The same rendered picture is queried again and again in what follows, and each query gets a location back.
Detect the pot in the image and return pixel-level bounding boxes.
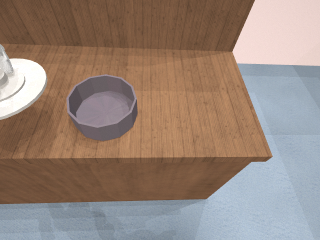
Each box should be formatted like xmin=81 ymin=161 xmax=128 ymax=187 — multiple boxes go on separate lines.
xmin=66 ymin=74 xmax=138 ymax=141

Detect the lid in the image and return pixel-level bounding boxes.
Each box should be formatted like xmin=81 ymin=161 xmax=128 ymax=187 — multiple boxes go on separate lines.
xmin=0 ymin=58 xmax=48 ymax=120

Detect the left robot hand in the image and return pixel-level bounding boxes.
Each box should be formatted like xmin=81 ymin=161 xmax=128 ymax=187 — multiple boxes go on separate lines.
xmin=0 ymin=44 xmax=14 ymax=74

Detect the table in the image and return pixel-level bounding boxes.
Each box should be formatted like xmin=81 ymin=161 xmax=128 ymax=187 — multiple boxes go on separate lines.
xmin=0 ymin=0 xmax=273 ymax=204

